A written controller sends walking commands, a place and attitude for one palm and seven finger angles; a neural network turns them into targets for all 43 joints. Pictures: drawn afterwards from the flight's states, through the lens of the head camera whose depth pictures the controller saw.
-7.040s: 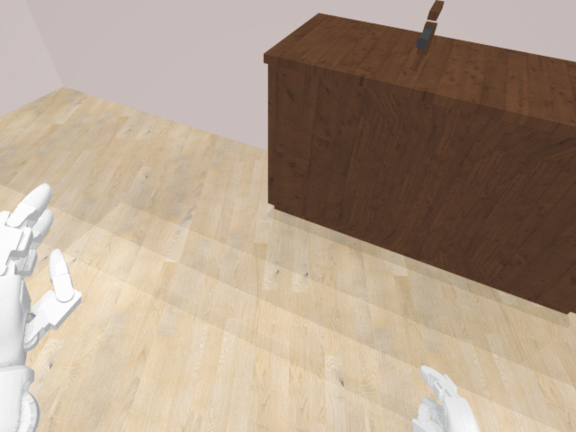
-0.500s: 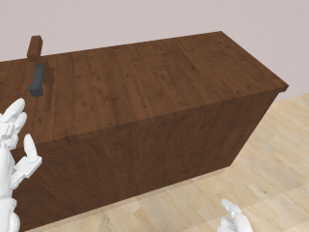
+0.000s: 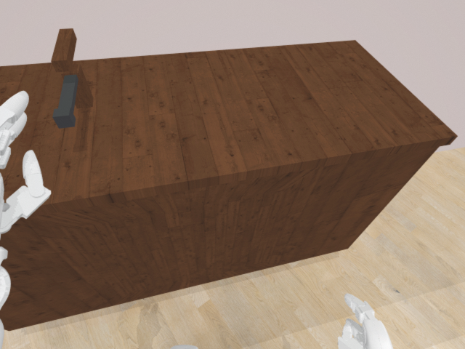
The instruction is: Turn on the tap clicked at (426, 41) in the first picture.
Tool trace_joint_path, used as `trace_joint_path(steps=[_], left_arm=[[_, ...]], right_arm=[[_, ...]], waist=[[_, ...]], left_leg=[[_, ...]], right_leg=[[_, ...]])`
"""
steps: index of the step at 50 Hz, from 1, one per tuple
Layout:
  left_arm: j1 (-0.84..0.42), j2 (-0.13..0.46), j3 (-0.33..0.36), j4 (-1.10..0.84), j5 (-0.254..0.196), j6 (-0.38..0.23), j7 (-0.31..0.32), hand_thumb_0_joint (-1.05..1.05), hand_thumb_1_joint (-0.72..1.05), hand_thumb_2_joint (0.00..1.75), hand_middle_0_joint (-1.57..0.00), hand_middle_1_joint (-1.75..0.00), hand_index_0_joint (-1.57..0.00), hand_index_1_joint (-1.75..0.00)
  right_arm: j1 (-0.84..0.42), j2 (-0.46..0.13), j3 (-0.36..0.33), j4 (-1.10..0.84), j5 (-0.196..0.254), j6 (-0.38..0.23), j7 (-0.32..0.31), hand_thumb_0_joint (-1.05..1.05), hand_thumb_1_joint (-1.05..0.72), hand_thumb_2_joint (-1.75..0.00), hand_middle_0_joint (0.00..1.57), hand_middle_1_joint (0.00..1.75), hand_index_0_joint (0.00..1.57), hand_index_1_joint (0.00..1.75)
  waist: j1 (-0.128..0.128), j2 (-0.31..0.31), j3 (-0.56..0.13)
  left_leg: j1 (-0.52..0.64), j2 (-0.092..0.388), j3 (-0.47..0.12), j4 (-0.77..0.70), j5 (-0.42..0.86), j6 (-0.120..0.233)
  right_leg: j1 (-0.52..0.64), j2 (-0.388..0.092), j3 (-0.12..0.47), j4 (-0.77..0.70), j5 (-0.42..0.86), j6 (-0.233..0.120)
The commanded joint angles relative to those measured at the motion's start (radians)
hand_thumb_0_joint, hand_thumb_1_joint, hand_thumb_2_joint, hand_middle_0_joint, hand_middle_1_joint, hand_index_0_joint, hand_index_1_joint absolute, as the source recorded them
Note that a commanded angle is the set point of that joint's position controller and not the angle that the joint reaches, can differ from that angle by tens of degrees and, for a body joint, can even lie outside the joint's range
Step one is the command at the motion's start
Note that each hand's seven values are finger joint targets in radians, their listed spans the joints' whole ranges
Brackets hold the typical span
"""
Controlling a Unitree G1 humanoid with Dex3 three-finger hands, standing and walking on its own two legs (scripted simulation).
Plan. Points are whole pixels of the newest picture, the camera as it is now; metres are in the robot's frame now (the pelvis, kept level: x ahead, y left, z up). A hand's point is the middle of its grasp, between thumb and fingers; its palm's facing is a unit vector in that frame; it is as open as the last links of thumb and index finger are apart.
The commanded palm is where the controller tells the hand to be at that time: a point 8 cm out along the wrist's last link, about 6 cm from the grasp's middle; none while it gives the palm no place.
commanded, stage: look again from close up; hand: left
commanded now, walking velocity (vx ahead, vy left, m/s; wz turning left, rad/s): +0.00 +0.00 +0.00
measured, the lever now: (64, 117) +0.45 +0.39 +0.10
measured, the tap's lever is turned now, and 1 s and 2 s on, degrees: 0 0 0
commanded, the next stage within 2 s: shuffle to correct the standing spot in 0.26 s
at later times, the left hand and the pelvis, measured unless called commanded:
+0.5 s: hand (12, 204) +0.22 +0.30 +0.18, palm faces +0.45 -0.84 -0.31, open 7.4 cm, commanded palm +0.16 +0.32 +0.18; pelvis -0.01 +0.05 +0.00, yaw -1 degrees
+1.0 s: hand (72, 167) +0.29 +0.27 +0.17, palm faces +0.37 -0.86 -0.35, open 7.4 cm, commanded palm +0.23 +0.32 +0.18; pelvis +0.06 +0.04 -0.01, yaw -1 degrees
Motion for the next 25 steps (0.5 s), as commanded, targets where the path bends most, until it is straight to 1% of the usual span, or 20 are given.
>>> trace_joint_path(steps=[1, 2, 3, 4, 6, 7, 8, 9, 10, 11, 12, 13, 14, 15, 16, 17, 19, 22, 23, 25], left_arm=[[-0.050, 0.032, 0.053, 0.020, -0.043, -0.057, -0.001, 0.00, 0.90, 0.90, -0.20, -0.30, -0.20, -0.30], [0.035, -0.011, 0.011, -0.058, -0.051, -0.048, -0.009, 0.00, 0.90, 0.90, -0.20, -0.30, -0.20, -0.30], [0.123, -0.087, -0.052, -0.093, -0.059, -0.042, -0.019, 0.00, 0.90, 0.90, -0.20, -0.30, -0.20, -0.30], [0.180, -0.072, -0.057, -0.175, -0.050, -0.035, -0.020, 0.00, 0.90, 0.90, -0.20, -0.30, -0.20, -0.30], [0.214, -0.015, -0.018, -0.248, -0.042, -0.022, -0.011, 0.00, 0.90, 0.90, -0.20, -0.30, -0.20, -0.30], [0.231, 0.038, 0.036, -0.254, -0.041, -0.020, 0.000, 0.00, 0.90, 0.90, -0.20, -0.30, -0.20, -0.30], [0.232, 0.125, 0.118, -0.272, -0.044, -0.021, 0.018, 0.00, 0.90, 0.90, -0.20, -0.30, -0.20, -0.30], [0.228, 0.112, 0.133, -0.266, -0.049, -0.028, 0.022, 0.00, 0.90, 0.90, -0.20, -0.30, -0.20, -0.30], [0.197, 0.129, 0.159, -0.283, -0.053, -0.037, 0.025, 0.00, 0.90, 0.90, -0.20, -0.30, -0.20, -0.30], [0.155, 0.136, 0.174, -0.307, -0.055, -0.046, 0.028, 0.00, 0.90, 0.90, -0.20, -0.30, -0.20, -0.30], [0.115, 0.140, 0.178, -0.333, -0.057, -0.057, 0.033, 0.00, 0.90, 0.90, -0.20, -0.30, -0.20, -0.30], [0.033, 0.178, 0.195, -0.402, -0.052, -0.066, 0.042, 0.00, 0.90, 0.90, -0.20, -0.30, -0.20, -0.30], [0.031, 0.140, 0.173, -0.372, -0.049, -0.069, 0.047, 0.00, 0.90, 0.90, -0.20, -0.30, -0.20, -0.30], [0.005, 0.117, 0.151, -0.367, -0.043, -0.073, 0.048, 0.00, 0.90, 0.90, -0.20, -0.30, -0.20, -0.30], [-0.014, 0.114, 0.146, -0.349, -0.034, -0.076, 0.048, 0.00, 0.90, 0.90, -0.20, -0.30, -0.20, -0.30], [-0.033, 0.100, 0.129, -0.343, -0.030, -0.082, 0.047, 0.00, 0.90, 0.90, -0.20, -0.30, -0.20, -0.30], [-0.022, 0.048, 0.071, -0.321, -0.027, -0.084, 0.041, 0.00, 0.90, 0.90, -0.20, -0.30, -0.20, -0.30], [0.036, -0.026, -0.010, -0.273, -0.018, -0.073, 0.033, 0.00, 0.90, 0.90, -0.20, -0.30, -0.20, -0.30], [0.060, -0.041, -0.018, -0.238, -0.018, -0.066, 0.031, 0.00, 0.90, 0.90, -0.20, -0.30, -0.20, -0.30], [0.069, -0.028, -0.010, -0.216, -0.016, -0.053, 0.034, 0.00, 0.90, 0.90, -0.20, -0.30, -0.20, -0.30]], right_arm=[[-0.042, -0.139, -0.070, -0.158, 0.027, -0.080, 0.027, 0.00, -0.90, -0.90, 0.20, 0.30, 0.20, 0.30], [-0.051, -0.138, -0.067, -0.172, 0.033, -0.077, 0.046, 0.00, -0.90, -0.90, 0.20, 0.30, 0.20, 0.30], [-0.056, -0.130, -0.069, -0.187, 0.040, -0.082, 0.064, 0.00, -0.90, -0.90, 0.20, 0.30, 0.20, 0.30], [-0.066, -0.129, -0.063, -0.207, 0.040, -0.078, 0.077, 0.00, -0.90, -0.90, 0.20, 0.30, 0.20, 0.30], [-0.090, -0.130, -0.053, -0.230, 0.037, -0.076, 0.079, 0.00, -0.90, -0.90, 0.20, 0.30, 0.20, 0.30], [-0.097, -0.130, -0.052, -0.235, 0.034, -0.073, 0.070, 0.00, -0.90, -0.90, 0.20, 0.30, 0.20, 0.30], [-0.100, -0.134, -0.050, -0.235, 0.031, -0.066, 0.057, 0.00, -0.90, -0.90, 0.20, 0.30, 0.20, 0.30], [-0.105, -0.123, -0.043, -0.242, 0.024, -0.063, 0.045, 0.00, -0.90, -0.90, 0.20, 0.30, 0.20, 0.30], [-0.115, -0.117, -0.036, -0.250, 0.019, -0.062, 0.033, 0.00, -0.90, -0.90, 0.20, 0.30, 0.20, 0.30], [-0.123, -0.115, -0.031, -0.248, 0.016, -0.062, 0.023, 0.00, -0.90, -0.90, 0.20, 0.30, 0.20, 0.30], [-0.129, -0.116, -0.027, -0.244, 0.013, -0.064, 0.014, 0.00, -0.90, -0.90, 0.20, 0.30, 0.20, 0.30], [-0.132, -0.128, -0.029, -0.242, 0.011, -0.064, 0.006, 0.00, -0.90, -0.90, 0.20, 0.30, 0.20, 0.30], [-0.118, -0.125, -0.026, -0.233, 0.009, -0.072, 0.004, 0.00, -0.90, -0.90, 0.20, 0.30, 0.20, 0.30], [-0.110, -0.124, -0.023, -0.231, 0.010, -0.082, 0.007, 0.00, -0.90, -0.90, 0.20, 0.30, 0.20, 0.30], [-0.105, -0.125, -0.023, -0.226, 0.009, -0.095, 0.010, 0.00, -0.90, -0.90, 0.20, 0.30, 0.20, 0.30], [-0.099, -0.127, -0.021, -0.218, 0.006, -0.107, 0.013, 0.00, -0.90, -0.90, 0.20, 0.30, 0.20, 0.30], [-0.091, -0.130, -0.020, -0.202, 0.004, -0.126, 0.022, 0.00, -0.90, -0.90, 0.20, 0.30, 0.20, 0.30], [-0.080, -0.141, -0.031, -0.189, 0.002, -0.127, 0.037, 0.00, -0.90, -0.90, 0.20, 0.30, 0.20, 0.30], [-0.080, -0.146, -0.036, -0.188, 0.001, -0.124, 0.039, 0.00, -0.90, -0.90, 0.20, 0.30, 0.20, 0.30], [-0.081, -0.146, -0.036, -0.191, 0.002, -0.103, 0.040, 0.00, -0.90, -0.90, 0.20, 0.30, 0.20, 0.30]], waist=[[-0.029, 0.149, -0.232], [-0.028, 0.174, -0.254], [-0.025, 0.170, -0.279], [-0.021, 0.122, -0.273], [-0.024, -0.022, -0.210], [-0.026, -0.104, -0.183], [-0.030, -0.147, -0.165], [-0.039, -0.190, -0.153], [-0.042, -0.181, -0.131], [-0.048, -0.105, -0.111], [-0.049, -0.025, -0.098], [-0.050, 0.121, -0.097], [-0.044, 0.203, -0.114], [-0.038, 0.257, -0.125], [-0.034, 0.282, -0.134], [-0.033, 0.276, -0.141], [-0.039, 0.225, -0.168], [-0.046, 0.153, -0.160], [-0.047, 0.159, -0.152], [-0.046, 0.121, -0.129]], left_leg=[[0.271, 0.014, -0.003, -0.045, 0.186, 0.030], [0.278, 0.035, -0.013, -0.056, 0.183, 0.043], [0.275, 0.053, -0.037, -0.064, 0.219, 0.055], [0.243, 0.075, -0.051, -0.073, 0.207, 0.061], [0.133, 0.066, -0.055, -0.096, 0.025, 0.043], [0.119, 0.045, -0.036, -0.092, -0.064, 0.028], [0.125, 0.027, -0.025, -0.087, -0.097, 0.017], [0.118, 0.016, -0.030, -0.084, -0.114, 0.016], [0.125, 0.008, -0.029, -0.086, -0.112, 0.015], [0.134, 0.010, -0.030, -0.108, -0.117, 0.015], [0.125, 0.023, -0.049, -0.146, -0.151, 0.021], [0.104, 0.040, -0.070, -0.196, -0.178, 0.025], [0.075, 0.067, -0.090, -0.235, -0.222, 0.037], [0.048, 0.081, -0.102, -0.259, -0.269, 0.045], [0.044, 0.087, -0.099, -0.265, -0.295, 0.052], [0.041, 0.084, -0.097, -0.261, -0.305, 0.054], [0.108, 0.078, -0.094, -0.239, -0.284, 0.048], [0.109, 0.060, -0.112, -0.243, -0.388, 0.044], [0.119, 0.062, -0.121, -0.262, -0.419, 0.041], [0.067, 0.064, -0.140, -0.277, -0.481, 0.042]], right_leg=[[-0.035, -0.117, 0.154, -0.009, 0.361, 0.003], [-0.036, -0.105, 0.133, 0.001, 0.285, 0.029], [-0.011, -0.088, 0.094, 0.025, 0.254, 0.035], [0.000, -0.079, 0.081, 0.026, 0.209, 0.037], [0.013, -0.077, 0.080, -0.044, 0.095, 0.023], [-0.017, -0.086, 0.092, -0.093, 0.037, 0.012], [-0.052, -0.096, 0.096, -0.118, -0.022, 0.000], [-0.079, -0.103, 0.094, -0.130, -0.075, -0.008], [-0.112, -0.101, 0.104, -0.139, -0.101, -0.011], [-0.133, -0.091, 0.105, -0.131, -0.109, -0.012], [-0.125, -0.075, 0.103, -0.116, -0.103, -0.009], [-0.091, -0.055, 0.085, -0.072, -0.075, -0.005], [-0.030, -0.038, 0.053, -0.026, -0.040, 0.000], [0.017, -0.026, 0.039, 0.006, -0.019, 0.002], [0.040, -0.021, 0.036, 0.015, 0.000, 0.000], [0.052, -0.023, 0.036, 0.009, 0.010, -0.001], [0.018, -0.032, 0.039, -0.020, 0.010, -0.004], [-0.024, -0.025, 0.040, -0.043, -0.070, -0.010], [-0.045, -0.016, 0.027, -0.034, -0.095, -0.011], [-0.049, -0.003, 0.008, -0.018, -0.138, -0.017]])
